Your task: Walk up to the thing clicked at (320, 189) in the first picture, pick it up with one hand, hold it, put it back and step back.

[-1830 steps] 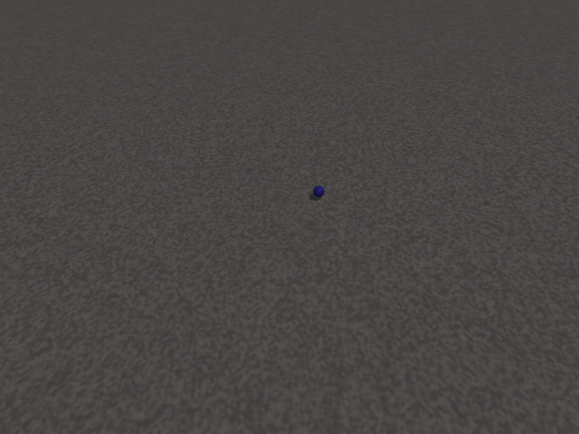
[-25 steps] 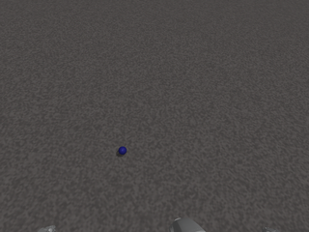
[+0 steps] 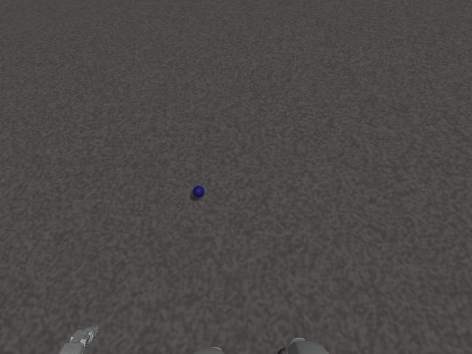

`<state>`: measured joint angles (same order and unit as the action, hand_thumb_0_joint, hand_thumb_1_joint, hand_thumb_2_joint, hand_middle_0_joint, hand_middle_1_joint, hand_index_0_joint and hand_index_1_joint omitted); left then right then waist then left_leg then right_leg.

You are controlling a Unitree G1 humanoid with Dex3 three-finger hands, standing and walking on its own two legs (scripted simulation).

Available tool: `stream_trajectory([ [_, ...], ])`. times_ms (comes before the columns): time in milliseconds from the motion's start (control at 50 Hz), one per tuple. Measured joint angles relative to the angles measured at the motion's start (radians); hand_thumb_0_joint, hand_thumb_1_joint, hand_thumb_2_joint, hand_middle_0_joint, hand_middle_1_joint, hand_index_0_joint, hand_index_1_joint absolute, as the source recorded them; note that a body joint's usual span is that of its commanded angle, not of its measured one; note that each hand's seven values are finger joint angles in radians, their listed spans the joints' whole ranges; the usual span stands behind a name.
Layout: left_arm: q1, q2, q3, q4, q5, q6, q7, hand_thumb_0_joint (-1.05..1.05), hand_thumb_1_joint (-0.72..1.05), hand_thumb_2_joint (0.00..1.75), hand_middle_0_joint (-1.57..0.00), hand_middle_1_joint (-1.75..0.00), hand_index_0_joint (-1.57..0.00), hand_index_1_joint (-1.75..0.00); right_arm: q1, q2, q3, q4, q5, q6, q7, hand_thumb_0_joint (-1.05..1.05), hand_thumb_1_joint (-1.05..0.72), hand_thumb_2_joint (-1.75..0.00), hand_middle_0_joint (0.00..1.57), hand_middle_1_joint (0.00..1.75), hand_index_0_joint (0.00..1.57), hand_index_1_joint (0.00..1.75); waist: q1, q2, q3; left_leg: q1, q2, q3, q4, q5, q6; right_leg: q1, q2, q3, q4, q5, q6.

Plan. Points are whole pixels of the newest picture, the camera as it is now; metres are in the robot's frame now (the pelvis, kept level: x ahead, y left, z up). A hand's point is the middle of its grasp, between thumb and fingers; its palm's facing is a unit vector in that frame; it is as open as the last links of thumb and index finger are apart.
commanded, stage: step back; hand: left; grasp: from above
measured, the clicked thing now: (198, 191) +0.87 +0.23 -0.73
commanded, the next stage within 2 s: stand in 1.60 s
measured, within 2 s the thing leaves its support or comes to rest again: neither
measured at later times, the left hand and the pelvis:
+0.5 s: hand out of the picture -0.12 +0.23 -0.15, palm faces -0.06 -0.91 -0.41, open 7.4 cm; pelvis -0.18 -0.04 -0.01, yaw -3 degrees
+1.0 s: hand out of the picture -0.15 +0.24 -0.14, palm faces +0.02 -0.92 -0.39, open 7.4 cm; pelvis -0.22 -0.04 +0.01, yaw +1 degrees
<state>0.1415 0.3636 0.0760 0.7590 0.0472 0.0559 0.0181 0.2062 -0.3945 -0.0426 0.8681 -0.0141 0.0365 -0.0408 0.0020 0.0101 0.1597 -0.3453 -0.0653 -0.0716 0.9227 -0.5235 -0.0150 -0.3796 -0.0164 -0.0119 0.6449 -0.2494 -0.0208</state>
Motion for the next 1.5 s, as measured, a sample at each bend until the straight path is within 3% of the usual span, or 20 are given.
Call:
stream_trajectory([
  [60, -0.049, 0.024, -0.002, -0.03, -0.012, 0.006, 0.003, 0.0, 0.9, 0.9, -0.21, -0.3, -0.21, -0.3, 0.003, 0.025, 0.001, 0.007, -0.01, -0.01, 0.006, 0.01, -0.91, -0.9, 0.2, 0.3, 0.2, 0.3, -0.011, -0.037, 0.03, 0.094, 0.017, 0.045, -0.245, 0.129, 0.022, -0.051, -0.022, -0.026, 0.065, 0.0, 0.007],
  [100, -0.07, 0.04, 0.004, -0.025, -0.02, 0.019, 0.004, 0.0, 0.9, 0.9, -0.2, -0.3, -0.2, -0.3, -0.011, 0.059, 0.006, 0.015, -0.022, -0.01, 0.013, 0.01, -0.91, -0.9, 0.2, 0.3, 0.2, 0.3, 0.012, -0.109, 0.059, 0.106, -0.013, 0.085, -0.263, 0.161, 0.04, -0.076, -0.034, 0.03, 0.125, -0.059, 0.003],
  [160, -0.056, 0.018, -0.003, 0.01, -0.022, 0.038, 0.004, 0.0, 0.9, 0.9, -0.2, -0.3, -0.2, -0.3, -0.005, 0.057, 0.017, 0.007, -0.028, -0.012, 0.023, 0.01, -0.9, -0.9, 0.2, 0.3, 0.2, 0.3, -0.02, -0.069, 0.035, 0.073, 0.033, 0.049, -0.255, 0.184, 0.047, -0.12, 0.079, 0.094, 0.369, -0.271, 0.005],
  [260, -0.003, 0.021, 0.0, 0.033, -0.032, 0.034, -0.008, 0.0, 0.9, 0.9, -0.2, -0.3, -0.2, -0.3, -0.032, 0.049, 0.014, -0.007, -0.031, -0.01, 0.015, 0.01, -0.9, -0.9, 0.21, 0.31, 0.21, 0.3, 0.0, -0.06, -0.009, 0.036, 0.082, 0.057, -0.337, 0.276, 0.036, -0.111, 0.135, 0.176, 0.619, -0.238, 0.021],
  [340, 0.032, 0.039, 0.004, 0.056, -0.028, 0.024, -0.006, 0.0, 0.9, 0.9, -0.2, -0.3, -0.2, -0.3, -0.084, 0.033, 0.007, -0.045, -0.026, -0.013, 0.015, 0.01, -0.9, -0.9, 0.21, 0.31, 0.2, 0.3, 0.018, -0.059, 0.002, -0.016, 0.11, 0.077, -0.334, 0.32, 0.03, 0.002, 0.078, 0.151, 0.442, -0.249, 0.053],
  [420, 0.056, 0.048, -0.003, 0.099, -0.029, 0.001, -0.009, 0.0, 0.9, 0.9, -0.2, -0.3, -0.2, -0.3, -0.138, 0.004, 0.006, -0.071, -0.027, -0.002, 0.024, 0.0, -0.9, -0.9, 0.2, 0.31, 0.2, 0.3, 0.034, -0.041, 0.01, -0.09, 0.139, 0.101, -0.266, 0.333, 0.007, 0.151, 0.013, 0.082, 0.061, -0.188, 0.04],
  [440, 0.052, 0.033, -0.002, 0.122, -0.026, -0.007, -0.008, 0.0, 0.9, 0.9, -0.2, -0.3, -0.2, -0.3, -0.152, -0.012, 0.002, -0.067, -0.023, 0.004, 0.026, 0.0, -0.9, -0.9, 0.2, 0.3, 0.2, 0.3, 0.03, -0.003, 0.021, -0.107, 0.161, 0.083, -0.237, 0.331, 0.004, 0.17, 0.032, 0.061, 0.022, -0.181, 0.038],
  [480, 0.062, 0.003, -0.008, 0.147, -0.013, -0.014, -0.014, 0.0, 0.9, 0.9, -0.2, -0.3, -0.2, -0.3, -0.149, -0.029, -0.009, -0.05, -0.017, 0.019, 0.024, 0.0, -0.9, -0.9, 0.2, 0.3, 0.2, 0.3, 0.011, 0.062, 0.018, -0.137, 0.155, 0.007, -0.181, 0.239, 0.027, 0.168, 0.063, 0.023, 0.028, -0.16, 0.029],
  [520, 0.094, 0.002, -0.015, 0.15, -0.004, -0.012, -0.02, 0.01, 0.9, 0.9, -0.2, -0.3, -0.2, -0.3, -0.112, -0.015, -0.014, -0.027, -0.014, 0.033, 0.019, 0.0, -0.91, -0.9, 0.2, 0.3, 0.2, 0.3, 0.04, 0.032, -0.025, -0.166, 0.073, -0.027, -0.053, 0.087, 0.014, 0.134, 0.032, 0.048, 0.054, -0.155, 0.014],
  [600, 0.121, -0.006, -0.013, 0.168, -0.003, -0.017, -0.012, 0.01, 0.9, 0.9, -0.21, -0.3, -0.21, -0.3, -0.048, -0.018, -0.011, 0.013, -0.007, 0.029, 0.028, 0.01, -0.91, -0.9, 0.2, 0.3, 0.2, 0.3, 0.042, 0.02, -0.069, -0.163, -0.012, -0.068, 0.137, 0.094, 0.008, 0.12, -0.008, 0.053, 0.006, -0.103, 0.016],
  [660, 0.115, -0.002, -0.007, 0.158, 0.002, -0.035, -0.013, 0.01, 0.9, 0.9, -0.21, -0.3, -0.21, -0.3, 0.0, -0.024, -0.014, 0.041, -0.011, 0.021, 0.034, 0.01, -0.91, -0.9, 0.2, 0.3, 0.2, 0.3, 0.034, 0.038, -0.083, -0.102, 0.003, -0.058, 0.107, 0.102, -0.005, 0.099, -0.01, 0.029, -0.002, -0.085, 0.014],
  [740, 0.083, 0.021, 0.001, 0.14, 0.006, -0.051, -0.016, 0.01, 0.89, 0.9, -0.21, -0.3, -0.21, -0.3, 0.051, -0.016, -0.015, 0.093, -0.023, 0.011, 0.05, 0.01, -0.91, -0.9, 0.2, 0.3, 0.2, 0.3, 0.019, 0.04, -0.09, 0.034, 0.057, 0.002, -0.15, 0.036, -0.007, 0.076, -0.026, -0.024, 0.023, -0.093, 0.013],
  [800, 0.066, 0.054, 0.005, 0.143, -0.003, -0.044, -0.015, 0.01, 0.9, 0.9, -0.21, -0.3, -0.21, -0.3, 0.051, 0.025, -0.016, 0.129, -0.033, -0.009, 0.054, 0.01, -0.91, -0.9, 0.2, 0.3, 0.2, 0.3, 0.03, -0.043, -0.067, 0.124, 0.017, 0.054, -0.317, 0.184, 0.01, 0.063, -0.078, 0.011, 0.083, -0.118, 0.012],
  [880, 0.077, 0.048, -0.002, 0.19, -0.015, -0.03, -0.022, 0.01, 0.9, 0.9, -0.2, -0.3, -0.2, -0.3, 0.075, 0.042, -0.01, 0.122, -0.035, -0.036, 0.063, 0.01, -0.91, -0.9, 0.2, 0.3, 0.2, 0.3, -0.005, -0.036, -0.109, 0.132, 0.036, 0.039, -0.336, 0.186, 0.046, 0.018, -0.021, 0.02, 0.216, -0.246, -0.004],
  [1020, 0.068, 0.048, 0.003, 0.207, -0.02, -0.053, -0.039, 0.01, 0.9, 0.9, -0.2, -0.3, -0.2, -0.3, 0.062, 0.037, -0.007, 0.102, -0.034, -0.054, 0.064, 0.01, -0.9, -0.9, 0.21, 0.31, 0.2, 0.3, -0.018, -0.039, -0.103, 0.152, 0.064, 0.035, -0.371, 0.198, 0.011, 0.036, -0.008, -0.001, 0.09, -0.188, -0.002],
  [1080, 0.059, 0.024, 0.003, 0.219, -0.015, -0.076, -0.03, 0.01, 0.9, 0.9, -0.2, -0.3, -0.2, -0.3, 0.048, 0.011, -0.011, 0.1, -0.021, -0.039, 0.056, 0.01, -0.9, -0.9, 0.2, 0.31, 0.2, 0.3, -0.014, 0.009, -0.089, 0.13, 0.102, 0.017, -0.282, 0.143, 0.001, 0.097, 0.028, -0.034, -0.046, -0.018, -0.008],
  [1180, 0.058, -0.016, -0.011, 0.21, -0.008, -0.095, -0.025, 0.0, 0.9, 0.9, -0.2, -0.3, -0.2, -0.3, 0.03, 0.008, -0.006, 0.11, -0.01, -0.024, 0.033, 0.01, -0.91, -0.9, 0.2, 0.3, 0.2, 0.3, 0.013, 0.019, -0.091, 0.013, 0.044, -0.017, -0.021, 0.008, 0.026, 0.125, 0.018, -0.048, -0.049, -0.048, -0.024],
  [1340, 0.049, -0.024, -0.031, 0.211, -0.023, -0.098, -0.012, 0.0, 0.9, 0.9, -0.21, -0.3, -0.21, -0.3, -0.027, 0.008, -0.001, 0.111, -0.011, -0.034, 0.034, 0.01, -0.91, -0.9, 0.2, 0.3, 0.2, 0.3, 0.024, 0.028, -0.059, -0.016, 0.088, 0.022, -0.178, 0.122, 0.02, 0.157, 0.002, -0.062, -0.054, -0.07, -0.009],
  [1400, 0.032, -0.01, -0.034, 0.205, -0.03, -0.082, -0.007, 0.0, 0.9, 0.9, -0.21, -0.3, -0.21, -0.3, -0.048, 0.02, -0.002, 0.119, -0.013, -0.036, 0.033, 0.0, -0.91, -0.9, 0.2, 0.3, 0.2, 0.3, 0.021, 0.012, -0.046, 0.029, 0.088, 0.061, -0.312, 0.282, 0.019, 0.138, -0.016, -0.068, 0.011, -0.111, 0.005],
  [1500, 0.004, 0.014, -0.037, 0.216, -0.047, -0.057, 0.002, 0.01, 0.9, 0.9, -0.2, -0.3, -0.2, -0.3, -0.098, 0.055, 0.011, 0.137, -0.013, -0.031, 0.037, 0.0, -0.91, -0.9, 0.2, 0.3, 0.2, 0.3, 0.033, -0.03, -0.042, 0.02, 0.084, 0.094, -0.281, 0.26, 0.012, 0.118, -0.017, -0.015, 0.046, -0.144, 0.002],
])
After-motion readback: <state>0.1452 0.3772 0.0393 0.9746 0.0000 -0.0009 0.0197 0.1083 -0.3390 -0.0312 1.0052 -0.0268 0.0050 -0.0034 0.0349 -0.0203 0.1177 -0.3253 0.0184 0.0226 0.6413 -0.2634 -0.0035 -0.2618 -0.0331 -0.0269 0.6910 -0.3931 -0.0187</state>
